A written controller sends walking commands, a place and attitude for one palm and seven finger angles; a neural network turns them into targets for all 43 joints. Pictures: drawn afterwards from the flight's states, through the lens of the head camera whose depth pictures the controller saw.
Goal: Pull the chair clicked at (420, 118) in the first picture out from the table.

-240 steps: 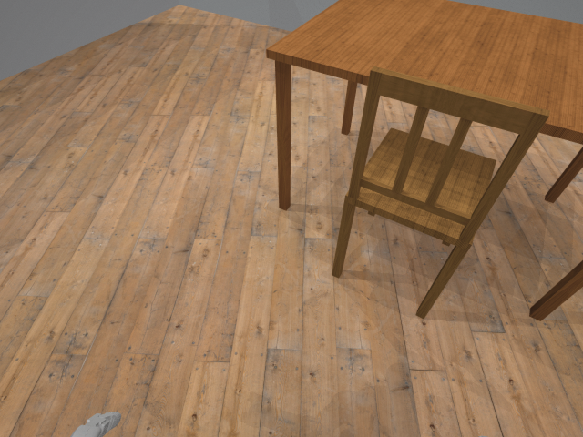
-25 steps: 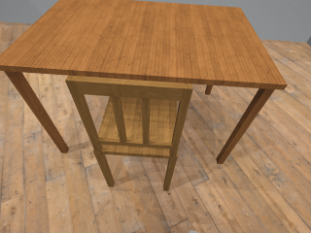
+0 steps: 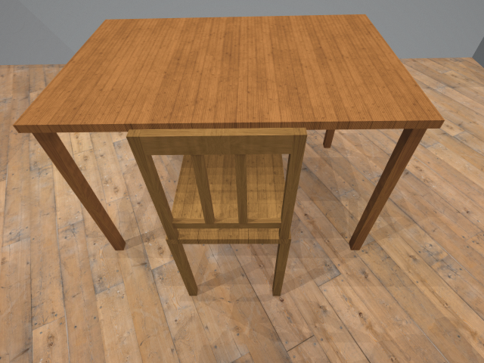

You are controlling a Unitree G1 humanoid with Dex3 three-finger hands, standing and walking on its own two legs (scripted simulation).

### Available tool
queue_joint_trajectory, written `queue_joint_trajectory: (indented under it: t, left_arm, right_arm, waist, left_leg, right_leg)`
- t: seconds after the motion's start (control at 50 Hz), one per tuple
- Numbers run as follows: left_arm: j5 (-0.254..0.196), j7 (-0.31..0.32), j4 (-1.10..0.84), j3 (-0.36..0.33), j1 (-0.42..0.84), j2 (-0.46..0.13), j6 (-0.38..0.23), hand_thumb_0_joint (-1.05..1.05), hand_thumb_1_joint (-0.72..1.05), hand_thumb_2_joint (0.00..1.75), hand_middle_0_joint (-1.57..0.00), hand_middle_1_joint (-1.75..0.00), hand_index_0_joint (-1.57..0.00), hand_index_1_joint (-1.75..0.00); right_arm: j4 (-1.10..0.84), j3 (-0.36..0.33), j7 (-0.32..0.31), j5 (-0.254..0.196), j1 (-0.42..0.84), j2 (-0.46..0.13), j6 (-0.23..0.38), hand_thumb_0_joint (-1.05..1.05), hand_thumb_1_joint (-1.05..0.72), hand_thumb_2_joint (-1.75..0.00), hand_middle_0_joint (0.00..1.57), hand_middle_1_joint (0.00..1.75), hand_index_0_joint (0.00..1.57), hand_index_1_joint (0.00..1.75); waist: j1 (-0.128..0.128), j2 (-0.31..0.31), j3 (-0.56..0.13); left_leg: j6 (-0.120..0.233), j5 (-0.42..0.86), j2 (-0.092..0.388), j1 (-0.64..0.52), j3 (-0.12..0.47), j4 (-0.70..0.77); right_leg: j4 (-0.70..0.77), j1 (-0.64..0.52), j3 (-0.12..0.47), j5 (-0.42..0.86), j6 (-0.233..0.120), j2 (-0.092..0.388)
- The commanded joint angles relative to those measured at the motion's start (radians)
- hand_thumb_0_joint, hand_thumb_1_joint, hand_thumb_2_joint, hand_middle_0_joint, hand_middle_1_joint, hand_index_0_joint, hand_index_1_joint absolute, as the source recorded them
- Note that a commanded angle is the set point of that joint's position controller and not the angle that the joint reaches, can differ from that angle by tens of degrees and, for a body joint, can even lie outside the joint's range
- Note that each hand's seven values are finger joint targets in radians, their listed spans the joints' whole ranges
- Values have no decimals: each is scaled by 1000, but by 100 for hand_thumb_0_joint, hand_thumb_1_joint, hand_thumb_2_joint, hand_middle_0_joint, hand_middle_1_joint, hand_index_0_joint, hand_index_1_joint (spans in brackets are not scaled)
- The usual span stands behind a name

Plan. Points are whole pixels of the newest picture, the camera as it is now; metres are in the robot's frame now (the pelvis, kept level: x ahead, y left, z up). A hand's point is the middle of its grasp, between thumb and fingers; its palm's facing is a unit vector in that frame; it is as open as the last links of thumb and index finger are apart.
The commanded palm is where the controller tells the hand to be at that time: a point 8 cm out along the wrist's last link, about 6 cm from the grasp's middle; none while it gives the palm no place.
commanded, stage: come to a stop and stand still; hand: left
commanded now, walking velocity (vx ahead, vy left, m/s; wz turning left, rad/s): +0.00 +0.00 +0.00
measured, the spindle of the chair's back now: (204, 190) +0.53 +0.13 -0.09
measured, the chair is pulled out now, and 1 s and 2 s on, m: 0.00 0.00 0.00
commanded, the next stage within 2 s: look again from close up in 0.02 s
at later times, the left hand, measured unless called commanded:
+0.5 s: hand out of the picture +0.02 +0.16 -0.17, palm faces +0.02 -0.98 -0.20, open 7.3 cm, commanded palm none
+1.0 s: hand out of the picture +0.04 +0.14 -0.17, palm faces +0.02 -0.98 -0.20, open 7.3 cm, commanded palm none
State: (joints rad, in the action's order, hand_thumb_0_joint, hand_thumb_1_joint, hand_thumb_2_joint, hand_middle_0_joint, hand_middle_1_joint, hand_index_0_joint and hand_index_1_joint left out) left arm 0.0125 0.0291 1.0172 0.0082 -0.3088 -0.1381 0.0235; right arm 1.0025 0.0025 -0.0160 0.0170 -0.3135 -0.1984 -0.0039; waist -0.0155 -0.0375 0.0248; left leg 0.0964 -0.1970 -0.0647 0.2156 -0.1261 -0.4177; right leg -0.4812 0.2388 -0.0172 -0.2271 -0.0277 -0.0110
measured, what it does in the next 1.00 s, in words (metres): shifts its weight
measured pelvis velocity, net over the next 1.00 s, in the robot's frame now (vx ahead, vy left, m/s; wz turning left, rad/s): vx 0.05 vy -0.02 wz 0.01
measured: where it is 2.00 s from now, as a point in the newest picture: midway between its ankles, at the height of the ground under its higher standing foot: outside the picture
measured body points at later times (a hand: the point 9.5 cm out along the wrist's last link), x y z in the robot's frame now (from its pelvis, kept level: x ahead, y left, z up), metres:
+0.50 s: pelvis +0.03 -0.01 +0.00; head +0.05 -0.02 +0.45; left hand +0.02 +0.21 -0.15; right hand +0.03 -0.22 -0.16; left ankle +0.03 +0.05 -0.74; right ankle +0.02 -0.10 -0.74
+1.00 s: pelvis +0.05 -0.02 +0.00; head +0.07 -0.03 +0.45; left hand +0.04 +0.19 -0.15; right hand +0.05 -0.24 -0.16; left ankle +0.03 +0.05 -0.74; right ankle +0.02 -0.10 -0.74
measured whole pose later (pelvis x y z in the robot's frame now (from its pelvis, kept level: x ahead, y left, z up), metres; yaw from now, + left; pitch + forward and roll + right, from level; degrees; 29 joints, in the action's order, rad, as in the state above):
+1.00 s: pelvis +0.05 -0.02 +0.00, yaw +0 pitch +0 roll +1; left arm 0.00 0.04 1.12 0.03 -0.30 -0.14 -0.02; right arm 1.15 0.03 -0.04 0.01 -0.27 -0.15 0.03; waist 0.00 -0.01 0.03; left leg 0.06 -0.24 -0.04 0.12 -0.10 -0.36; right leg -0.40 0.13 -0.03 -0.27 -0.06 -0.04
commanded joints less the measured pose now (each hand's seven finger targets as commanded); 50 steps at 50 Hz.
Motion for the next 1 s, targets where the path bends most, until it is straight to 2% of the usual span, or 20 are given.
queue_joint_trajectory:
  t: [0.0, 0.1, 0.3, 0.44, 0.48, 0.68, 0.74, 0.78, 0.86, 0.88, 0.94, 0.96, 0.98]
  left_arm:
    - [4, 3, -32, -19, -40, -113, -28, 0, 90, 90, -20, -30, -20, -30]
    - [3, 3, -7, -12, -40, -101, -33, 0, 90, 90, -20, -30, -20, -30]
    - [-1, 7, 36, -2, -36, -89, -43, 0, 90, 90, -20, -30, -20, -30]
    - [-5, 11, 63, 4, -41, -84, -54, 0, 90, 90, -20, -30, -20, -30]
    - [-5, 12, 66, 4, -42, -83, -54, 0, 90, 90, -20, -30, -20, -30]
    - [-5, 15, 84, 6, -55, -87, -54, 0, 90, 90, -20, -30, -20, -30]
    - [-6, 15, 86, 6, -58, -88, -55, 0, 90, 90, -20, -30, -20, -30]
    - [-5, 15, 85, 5, -57, -88, -55, 0, 90, 90, -20, -30, -20, -30]
    - [-7, 15, 87, 7, -64, -86, -54, 0, 90, 90, -20, -30, -20, -30]
    - [-5, 15, 84, 6, -65, -90, -55, 0, 90, 90, -20, -30, -20, -30]
    - [-7, 15, 85, 8, -65, -84, -56, 0, 90, 90, -20, -30, -20, -30]
    - [-7, 16, 83, 7, -67, -85, -57, 0, 90, 90, -20, -30, -20, -30]
    - [-6, 16, 81, 6, -64, -88, -57, 0, 90, 90, -20, -30, -20, -30]
  right_arm:
    - [-30, -9, -6, 0, 1, -97, 23, 0, -90, -90, 20, 30, 20, 30]
    - [9, -4, -8, -1, -28, -91, 26, 0, -90, -90, 20, 30, 20, 30]
    - [65, 8, -13, -4, -49, -74, 36, 0, -90, -90, 20, 30, 20, 30]
    - [93, 13, -18, -8, -48, -60, 48, 0, -90, -90, 20, 30, 20, 30]
    - [100, 14, -20, -8, -39, -56, 47, 0, -90, -90, 20, 30, 20, 30]
    - [120, 17, -26, -8, -25, -50, 47, 0, -90, -90, 20, 30, 20, 30]
    - [122, 17, -27, -8, -27, -53, 47, 0, -90, -90, 20, 30, 20, 30]
    - [123, 17, -27, -8, -24, -47, 45, 0, -90, -90, 20, 30, 20, 30]
    - [128, 18, -27, -7, -27, -48, 44, 0, -90, -90, 20, 30, 20, 30]
    - [127, 18, -26, -9, -23, -42, 42, 0, -90, -90, 20, 30, 20, 30]
    - [130, 17, -26, -8, -31, -44, 42, 0, -90, -90, 20, 30, 20, 30]
    - [133, 18, -27, -8, -37, -43, 43, 0, -90, -90, 20, 30, 20, 30]
    - [134, 18, -27, -9, -34, -38, 43, 0, -90, -90, 20, 30, 20, 30]
  waist:
    - [28, -25, 64]
    - [20, 39, 50]
    - [8, 40, 39]
    - [4, 55, -17]
    - [5, 59, 7]
    - [11, 35, 13]
    - [9, 36, 1]
    - [11, 54, 22]
    - [14, 39, 27]
    - [15, 56, 49]
    - [12, 59, 38]
    - [12, 50, 16]
    - [14, 61, 38]
  left_leg:
    - [-34, -262, 202, 87, 275, 242]
    - [-33, -217, 194, 62, 261, 219]
    - [-40, -61, 187, -8, 226, 181]
    - [-41, 159, 180, -89, 185, 117]
    - [-42, 179, 181, -86, 181, 112]
    - [-44, 239, 184, -113, 173, 102]
    - [-47, 233, 183, -122, 172, 103]
    - [-45, 214, 183, -109, 172, 106]
    - [-48, 182, 180, -110, 172, 114]
    - [-46, 161, 180, -96, 170, 111]
    - [-49, 155, 178, -101, 172, 114]
    - [-49, 171, 178, -110, 170, 113]
    - [-48, 172, 180, -99, 170, 112]
  right_leg:
    - [64, 8, 89, -71, -39, 77]
    - [95, 0, 99, -56, -39, 94]
    - [109, 6, 109, 19, -37, 105]
    - [112, -28, 122, 145, -32, 118]
    - [115, -22, 122, 160, -32, 117]
    - [117, -46, 118, 205, -33, 120]
    - [119, -59, 119, 217, -33, 123]
    - [126, -57, 119, 218, -35, 123]
    - [135, -59, 123, 199, -35, 125]
    - [142, -53, 123, 198, -35, 126]
    - [140, -61, 128, 211, -37, 126]
    - [138, -74, 127, 221, -38, 126]
    - [140, -69, 123, 229, -38, 125]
